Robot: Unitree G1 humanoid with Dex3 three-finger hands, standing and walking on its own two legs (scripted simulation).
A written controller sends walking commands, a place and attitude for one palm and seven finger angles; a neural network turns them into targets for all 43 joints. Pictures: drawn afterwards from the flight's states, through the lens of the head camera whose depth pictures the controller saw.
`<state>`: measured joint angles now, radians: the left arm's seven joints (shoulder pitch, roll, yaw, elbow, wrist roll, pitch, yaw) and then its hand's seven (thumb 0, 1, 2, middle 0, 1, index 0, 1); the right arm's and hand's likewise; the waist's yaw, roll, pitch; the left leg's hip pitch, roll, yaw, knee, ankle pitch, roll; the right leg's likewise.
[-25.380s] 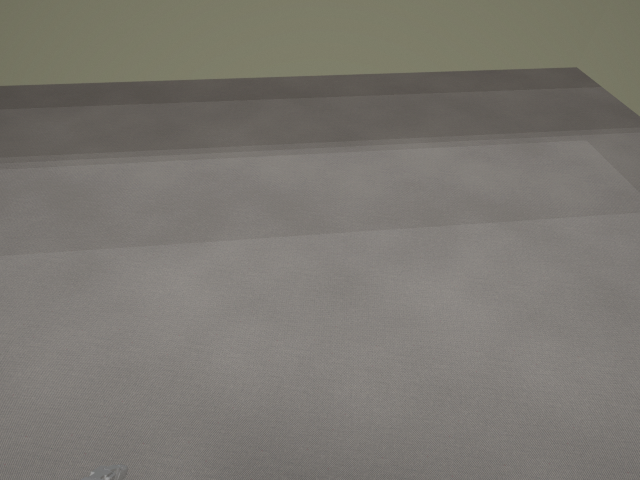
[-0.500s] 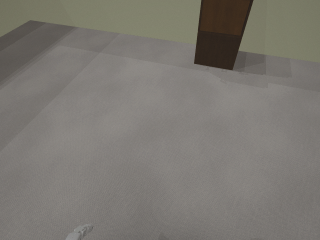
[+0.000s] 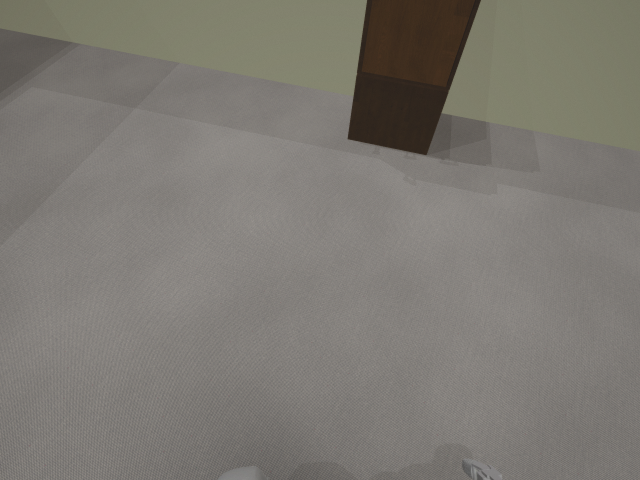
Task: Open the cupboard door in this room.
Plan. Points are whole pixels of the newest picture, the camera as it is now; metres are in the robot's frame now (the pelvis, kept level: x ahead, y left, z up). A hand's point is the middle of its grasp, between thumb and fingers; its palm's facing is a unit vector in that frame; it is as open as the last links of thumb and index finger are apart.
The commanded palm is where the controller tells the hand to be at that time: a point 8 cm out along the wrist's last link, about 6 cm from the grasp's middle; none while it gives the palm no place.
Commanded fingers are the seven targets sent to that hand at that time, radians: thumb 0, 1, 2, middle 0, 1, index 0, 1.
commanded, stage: turn or walk to find it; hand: left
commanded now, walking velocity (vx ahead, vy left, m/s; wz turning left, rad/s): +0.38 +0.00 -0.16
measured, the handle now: out of the picture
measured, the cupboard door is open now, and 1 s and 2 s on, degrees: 0 0 0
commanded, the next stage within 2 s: stand and wait in 0.84 s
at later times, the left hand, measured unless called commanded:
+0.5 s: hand (277, 345) +0.33 +0.10 -0.15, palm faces -0.08 -0.98 -0.19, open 7.3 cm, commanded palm none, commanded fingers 0.00 0.90 0.90 -0.20 -0.30 -0.20 -0.30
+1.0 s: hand (251, 326) +0.37 +0.15 -0.17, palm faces +0.01 -0.99 -0.13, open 7.3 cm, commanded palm none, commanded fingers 0.00 0.90 0.90 -0.20 -0.30 -0.20 -0.30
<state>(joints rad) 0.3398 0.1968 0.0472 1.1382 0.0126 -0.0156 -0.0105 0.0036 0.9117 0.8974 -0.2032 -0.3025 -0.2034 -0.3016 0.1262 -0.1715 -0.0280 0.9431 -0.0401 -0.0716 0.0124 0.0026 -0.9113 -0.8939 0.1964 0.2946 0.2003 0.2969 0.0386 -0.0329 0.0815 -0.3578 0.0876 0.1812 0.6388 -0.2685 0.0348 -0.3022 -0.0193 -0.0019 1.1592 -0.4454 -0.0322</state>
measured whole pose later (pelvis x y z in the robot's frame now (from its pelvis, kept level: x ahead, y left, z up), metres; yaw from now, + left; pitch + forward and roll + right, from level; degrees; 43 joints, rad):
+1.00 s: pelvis +0.41 -0.02 +0.01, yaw -4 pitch -1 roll -2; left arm 0.33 0.17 0.03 1.16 0.02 -0.02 0.00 0.00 0.91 0.90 -0.20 -0.30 -0.20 -0.30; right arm 0.14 -0.16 -0.03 1.00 -0.03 -0.07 0.00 0.00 -0.91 -0.89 0.19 0.29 0.20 0.30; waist 0.04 -0.03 0.07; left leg -0.29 0.08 0.19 0.56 -0.25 0.04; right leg -0.35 -0.07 -0.08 1.09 -0.45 0.01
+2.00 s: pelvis +0.56 -0.05 +0.01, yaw -2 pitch -2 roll +0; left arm 0.30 0.12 0.01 1.17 0.01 0.00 0.02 0.00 0.91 0.90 -0.20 -0.30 -0.20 -0.30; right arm 0.30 -0.11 0.00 1.14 -0.02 -0.03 -0.04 0.00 -0.91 -0.89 0.19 0.29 0.20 0.30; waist 0.01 -0.02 0.06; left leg -0.08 0.03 0.15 0.45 -0.33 0.02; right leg -0.27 -0.08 -0.09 0.60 -0.31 0.02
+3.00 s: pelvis +0.56 -0.08 +0.02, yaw -2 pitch -2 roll +0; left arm 0.28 0.15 0.00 1.15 0.01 -0.01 0.03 0.00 0.91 0.90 -0.20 -0.30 -0.20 -0.30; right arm 0.30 -0.14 -0.01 1.15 -0.01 -0.01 -0.02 0.00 -0.91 -0.89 0.20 0.29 0.20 0.30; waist 0.01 0.00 0.04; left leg -0.06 0.07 0.14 0.37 -0.28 -0.03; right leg -0.20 -0.03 -0.11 0.40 -0.17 -0.01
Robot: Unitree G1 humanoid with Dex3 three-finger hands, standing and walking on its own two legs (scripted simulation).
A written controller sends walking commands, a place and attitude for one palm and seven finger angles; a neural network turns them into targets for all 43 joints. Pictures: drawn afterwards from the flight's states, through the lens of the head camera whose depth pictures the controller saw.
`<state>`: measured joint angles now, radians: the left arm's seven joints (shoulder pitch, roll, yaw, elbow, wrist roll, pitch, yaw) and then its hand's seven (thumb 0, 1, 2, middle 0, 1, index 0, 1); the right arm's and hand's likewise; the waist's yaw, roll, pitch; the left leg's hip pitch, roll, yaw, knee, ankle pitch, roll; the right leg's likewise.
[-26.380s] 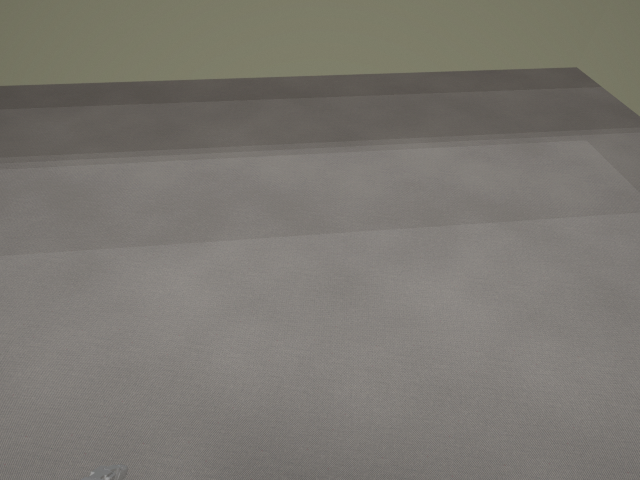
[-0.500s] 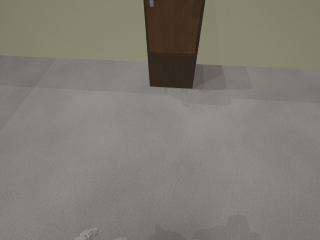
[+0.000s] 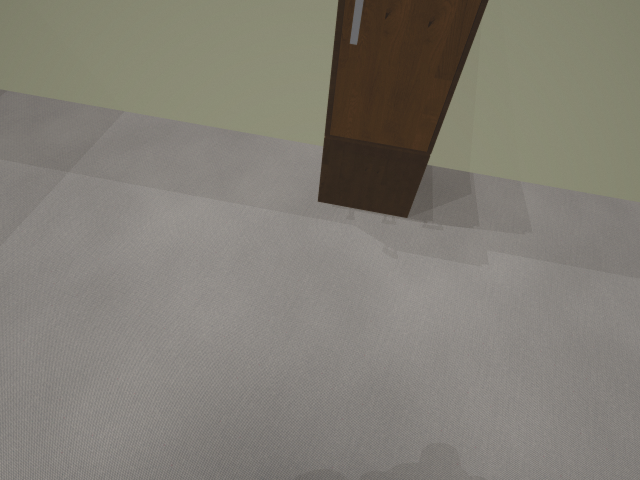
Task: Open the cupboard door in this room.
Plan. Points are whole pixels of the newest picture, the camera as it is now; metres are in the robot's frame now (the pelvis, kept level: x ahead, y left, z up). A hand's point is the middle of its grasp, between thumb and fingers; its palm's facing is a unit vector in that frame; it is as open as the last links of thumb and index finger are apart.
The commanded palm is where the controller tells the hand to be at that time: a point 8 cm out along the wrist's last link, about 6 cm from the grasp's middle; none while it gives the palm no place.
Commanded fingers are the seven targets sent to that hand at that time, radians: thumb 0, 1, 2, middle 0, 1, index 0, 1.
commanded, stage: stand and wait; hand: left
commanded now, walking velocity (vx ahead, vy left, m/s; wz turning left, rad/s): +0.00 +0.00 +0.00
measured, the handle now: (357, 16) +1.25 +0.01 +0.04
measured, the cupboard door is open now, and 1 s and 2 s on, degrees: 0 0 0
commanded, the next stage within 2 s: turn or walk to find it in 0.44 s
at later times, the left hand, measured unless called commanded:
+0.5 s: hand (230, 465) +0.16 +0.13 -0.16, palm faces +0.05 -0.97 -0.22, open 7.1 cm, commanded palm none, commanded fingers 0.00 0.90 0.90 -0.20 -0.30 -0.20 -0.30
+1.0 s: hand out of the picture +0.12 +0.13 -0.18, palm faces +0.08 -0.99 -0.14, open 7.3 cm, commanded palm none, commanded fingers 0.00 0.90 0.90 -0.20 -0.30 -0.20 -0.30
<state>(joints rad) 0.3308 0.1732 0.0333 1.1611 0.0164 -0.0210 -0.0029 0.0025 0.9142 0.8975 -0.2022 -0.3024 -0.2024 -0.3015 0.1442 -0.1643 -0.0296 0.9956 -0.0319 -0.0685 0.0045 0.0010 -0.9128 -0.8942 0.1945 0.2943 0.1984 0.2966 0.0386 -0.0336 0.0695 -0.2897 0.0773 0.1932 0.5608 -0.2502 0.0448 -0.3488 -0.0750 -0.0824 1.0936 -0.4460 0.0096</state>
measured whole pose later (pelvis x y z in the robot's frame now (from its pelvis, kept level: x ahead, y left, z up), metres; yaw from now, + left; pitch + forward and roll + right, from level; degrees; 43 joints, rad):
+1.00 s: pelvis +0.15 -0.03 +0.00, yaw +1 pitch -2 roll +0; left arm 0.30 0.12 0.01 1.17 0.01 0.00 0.02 0.00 0.91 0.90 -0.20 -0.30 -0.20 -0.30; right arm 0.30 -0.11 0.00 1.14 -0.02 -0.03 -0.04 0.00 -0.91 -0.89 0.19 0.29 0.20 0.30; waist 0.01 -0.02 0.06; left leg -0.08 0.03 0.15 0.45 -0.33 0.02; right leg -0.27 -0.08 -0.09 0.60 -0.31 0.02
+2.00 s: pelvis +0.15 -0.05 +0.01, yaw +1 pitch -2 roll +0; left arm 0.28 0.15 0.00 1.15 0.01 -0.01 0.03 0.00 0.91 0.90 -0.20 -0.30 -0.20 -0.30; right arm 0.30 -0.14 -0.01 1.15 -0.01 -0.01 -0.02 0.00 -0.91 -0.89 0.20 0.29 0.20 0.30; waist 0.01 0.00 0.04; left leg -0.06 0.07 0.14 0.37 -0.28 -0.03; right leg -0.20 -0.03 -0.11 0.40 -0.17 -0.01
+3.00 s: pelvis +0.37 -0.07 -0.01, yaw -6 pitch +0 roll -1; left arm 0.39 0.12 0.02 1.15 0.02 -0.06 0.02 0.00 0.91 0.90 -0.20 -0.30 -0.21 -0.30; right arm 0.10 -0.15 -0.04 1.02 -0.03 -0.04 0.03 0.00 -0.91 -0.89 0.19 0.29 0.20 0.30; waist 0.05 -0.01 0.07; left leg -0.40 0.08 0.13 0.58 -0.17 0.02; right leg -0.02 -0.02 -0.14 0.48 -0.43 0.01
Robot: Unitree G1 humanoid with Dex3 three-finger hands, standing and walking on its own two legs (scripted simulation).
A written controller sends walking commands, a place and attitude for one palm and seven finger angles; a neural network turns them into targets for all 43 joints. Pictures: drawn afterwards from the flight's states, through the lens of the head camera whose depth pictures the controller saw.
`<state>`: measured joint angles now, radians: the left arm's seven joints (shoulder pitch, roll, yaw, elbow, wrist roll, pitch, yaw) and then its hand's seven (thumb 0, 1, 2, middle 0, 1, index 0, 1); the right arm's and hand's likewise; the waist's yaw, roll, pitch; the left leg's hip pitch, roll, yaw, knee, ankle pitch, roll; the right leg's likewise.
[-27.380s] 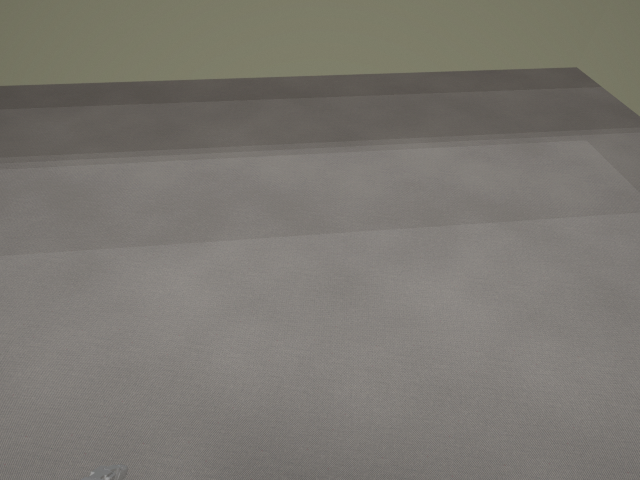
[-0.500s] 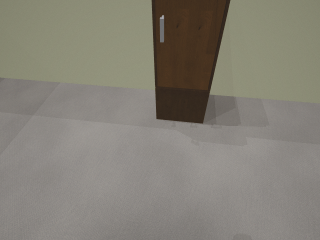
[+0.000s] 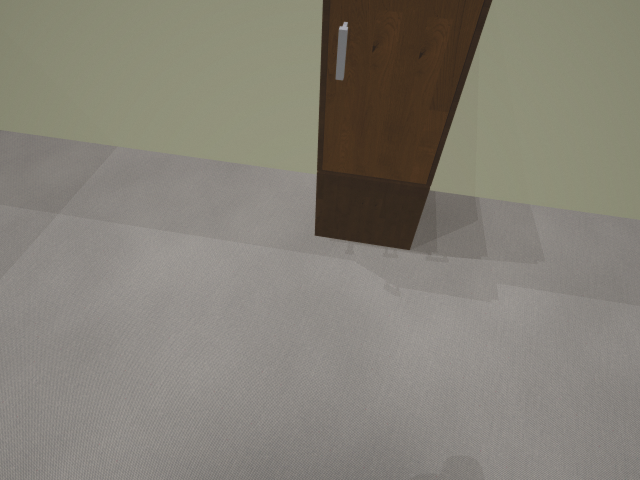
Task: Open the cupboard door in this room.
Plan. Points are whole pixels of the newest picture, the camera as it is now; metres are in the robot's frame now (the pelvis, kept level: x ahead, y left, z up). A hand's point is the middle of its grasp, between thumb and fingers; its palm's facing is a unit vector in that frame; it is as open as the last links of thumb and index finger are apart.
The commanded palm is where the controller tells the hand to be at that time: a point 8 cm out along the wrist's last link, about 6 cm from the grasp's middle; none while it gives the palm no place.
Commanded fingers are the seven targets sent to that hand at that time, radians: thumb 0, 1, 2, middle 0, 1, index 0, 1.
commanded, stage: stand and wait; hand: left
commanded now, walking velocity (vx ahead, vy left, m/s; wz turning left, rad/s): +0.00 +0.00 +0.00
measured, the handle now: (342, 51) +1.10 +0.02 +0.03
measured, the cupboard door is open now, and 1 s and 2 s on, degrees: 0 0 0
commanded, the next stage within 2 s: look at it before walking up in 0.48 s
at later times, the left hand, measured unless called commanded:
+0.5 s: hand out of the picture +0.02 +0.14 -0.17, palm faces +0.05 -0.98 -0.21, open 7.2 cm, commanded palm none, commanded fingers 0.00 0.90 0.90 -0.20 -0.30 -0.20 -0.30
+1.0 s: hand out of the picture -0.01 +0.14 -0.17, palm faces +0.04 -0.98 -0.19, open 7.3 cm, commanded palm none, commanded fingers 0.00 0.90 0.90 -0.20 -0.30 -0.20 -0.30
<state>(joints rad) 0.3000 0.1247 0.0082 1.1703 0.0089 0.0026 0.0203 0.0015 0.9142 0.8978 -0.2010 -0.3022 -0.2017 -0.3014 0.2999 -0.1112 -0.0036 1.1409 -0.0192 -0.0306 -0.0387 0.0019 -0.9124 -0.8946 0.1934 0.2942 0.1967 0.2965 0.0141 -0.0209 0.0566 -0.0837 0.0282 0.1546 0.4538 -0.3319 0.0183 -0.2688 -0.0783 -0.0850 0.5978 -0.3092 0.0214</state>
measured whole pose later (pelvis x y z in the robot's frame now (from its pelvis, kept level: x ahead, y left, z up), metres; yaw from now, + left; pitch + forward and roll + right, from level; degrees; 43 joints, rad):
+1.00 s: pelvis +0.00 -0.03 +0.01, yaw +0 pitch -2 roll +0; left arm 0.28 0.15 0.00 1.15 0.01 -0.01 0.03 0.00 0.91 0.90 -0.20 -0.30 -0.20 -0.30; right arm 0.30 -0.14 -0.01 1.15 -0.01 -0.01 -0.02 0.00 -0.91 -0.89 0.20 0.29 0.20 0.30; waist 0.01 0.00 0.04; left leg -0.06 0.07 0.14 0.37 -0.28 -0.03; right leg -0.20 -0.03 -0.11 0.40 -0.17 -0.01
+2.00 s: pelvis +0.22 -0.05 -0.01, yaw -7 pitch +0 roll -1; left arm 0.39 0.12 0.02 1.15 0.02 -0.06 0.02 0.00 0.91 0.90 -0.20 -0.30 -0.21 -0.30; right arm 0.10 -0.15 -0.04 1.02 -0.03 -0.04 0.03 0.00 -0.91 -0.89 0.19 0.29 0.20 0.30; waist 0.05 -0.01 0.07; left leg -0.40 0.08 0.13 0.58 -0.17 0.02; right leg -0.02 -0.02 -0.14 0.48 -0.43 0.01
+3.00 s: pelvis +0.53 -0.10 +0.00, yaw -7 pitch -1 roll -1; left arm 0.31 0.18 0.01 1.16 0.01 0.01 0.03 0.00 0.92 0.90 -0.20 -0.30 -0.20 -0.30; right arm 0.08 -0.15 -0.01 1.05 -0.01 -0.03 -0.03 0.00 -0.92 -0.89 0.19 0.29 0.20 0.30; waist 0.05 -0.06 0.08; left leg -0.26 0.05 0.15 0.51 -0.24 0.05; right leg -0.20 -0.07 -0.08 0.71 -0.50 0.04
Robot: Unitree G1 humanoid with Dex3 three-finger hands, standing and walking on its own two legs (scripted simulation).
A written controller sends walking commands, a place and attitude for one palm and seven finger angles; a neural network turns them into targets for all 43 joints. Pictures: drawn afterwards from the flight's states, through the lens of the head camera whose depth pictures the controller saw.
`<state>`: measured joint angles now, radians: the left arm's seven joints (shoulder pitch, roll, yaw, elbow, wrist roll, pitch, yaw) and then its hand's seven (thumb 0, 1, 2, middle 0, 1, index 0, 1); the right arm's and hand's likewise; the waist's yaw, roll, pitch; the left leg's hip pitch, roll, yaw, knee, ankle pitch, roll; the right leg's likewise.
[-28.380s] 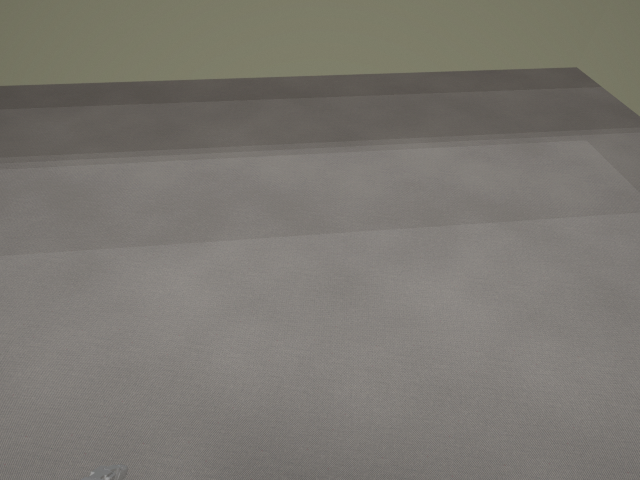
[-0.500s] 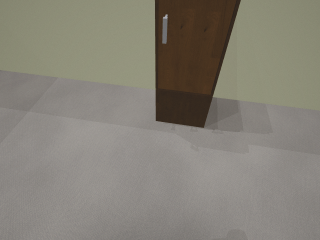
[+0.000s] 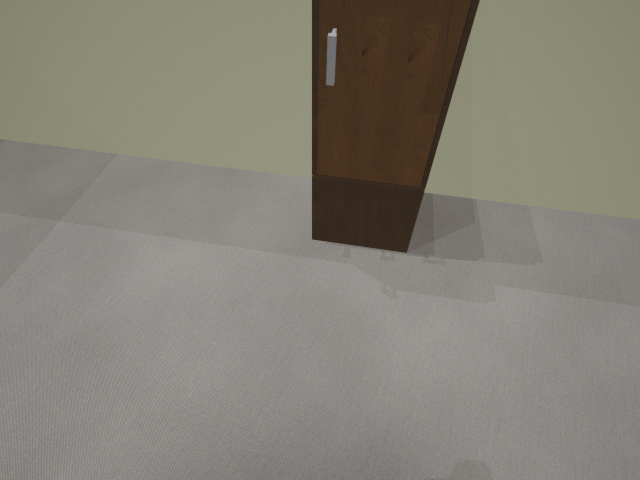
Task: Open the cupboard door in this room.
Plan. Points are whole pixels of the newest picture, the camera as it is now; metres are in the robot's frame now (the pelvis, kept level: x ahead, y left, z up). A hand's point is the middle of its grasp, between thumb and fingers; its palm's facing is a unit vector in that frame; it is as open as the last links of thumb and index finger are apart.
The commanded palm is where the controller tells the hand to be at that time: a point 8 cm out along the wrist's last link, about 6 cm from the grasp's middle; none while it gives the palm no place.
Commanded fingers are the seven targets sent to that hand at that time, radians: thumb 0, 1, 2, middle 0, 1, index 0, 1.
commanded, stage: look at it before walking up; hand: left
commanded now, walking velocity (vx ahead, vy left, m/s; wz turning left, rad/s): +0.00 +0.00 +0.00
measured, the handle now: (332, 57) +1.10 +0.04 +0.03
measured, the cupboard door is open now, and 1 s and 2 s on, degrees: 0 0 0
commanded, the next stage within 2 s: walk to a spot facing it in 0.06 s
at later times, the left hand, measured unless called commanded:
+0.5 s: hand out of the picture +0.07 +0.16 -0.18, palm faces -0.06 -0.98 -0.21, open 7.3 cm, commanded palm none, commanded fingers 0.00 0.90 0.90 -0.20 -0.30 -0.20 -0.30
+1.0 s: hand (240, 473) +0.17 +0.13 -0.19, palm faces -0.02 -0.99 -0.13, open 7.3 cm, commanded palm none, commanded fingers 0.00 0.90 0.90 -0.20 -0.30 -0.20 -0.30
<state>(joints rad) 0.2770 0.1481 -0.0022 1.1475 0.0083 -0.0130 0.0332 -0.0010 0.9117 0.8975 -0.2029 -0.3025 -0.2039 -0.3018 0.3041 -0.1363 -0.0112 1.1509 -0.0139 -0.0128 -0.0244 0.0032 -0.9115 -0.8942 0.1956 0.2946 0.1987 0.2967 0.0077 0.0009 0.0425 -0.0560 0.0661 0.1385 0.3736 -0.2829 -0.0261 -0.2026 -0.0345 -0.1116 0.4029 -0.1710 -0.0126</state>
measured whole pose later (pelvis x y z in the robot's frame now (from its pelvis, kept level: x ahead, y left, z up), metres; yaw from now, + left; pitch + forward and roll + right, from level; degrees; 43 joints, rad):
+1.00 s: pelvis +0.22 -0.02 -0.02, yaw -7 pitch +0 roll -1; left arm 0.39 0.12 0.02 1.15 0.02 -0.06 0.02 0.00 0.91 0.90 -0.20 -0.30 -0.21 -0.30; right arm 0.10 -0.15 -0.04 1.02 -0.03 -0.04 0.03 0.00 -0.91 -0.89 0.19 0.29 0.20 0.30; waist 0.05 -0.01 0.07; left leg -0.40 0.08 0.13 0.58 -0.17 0.02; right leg -0.02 -0.02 -0.14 0.48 -0.43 0.01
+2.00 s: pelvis +0.53 -0.08 -0.01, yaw -7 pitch -1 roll -1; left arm 0.31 0.18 0.01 1.16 0.01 0.01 0.03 0.00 0.92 0.90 -0.20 -0.30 -0.20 -0.30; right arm 0.08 -0.15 -0.01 1.05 -0.01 -0.03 -0.03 0.00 -0.92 -0.89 0.19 0.29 0.20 0.30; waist 0.05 -0.06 0.08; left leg -0.26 0.05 0.15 0.51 -0.24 0.05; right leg -0.20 -0.07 -0.08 0.71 -0.50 0.04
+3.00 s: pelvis +0.48 -0.15 -0.01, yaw -6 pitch -1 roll +0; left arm 0.32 0.12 -0.01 1.14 0.01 -0.01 0.03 0.00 0.91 0.90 -0.20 -0.30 -0.20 -0.30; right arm 0.31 -0.16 0.00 1.06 -0.02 -0.01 -0.02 0.01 -0.92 -0.89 0.19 0.29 0.20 0.30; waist 0.00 0.04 0.01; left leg -0.17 0.03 0.04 0.51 -0.32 -0.01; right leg -0.26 -0.01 -0.09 0.49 -0.22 -0.03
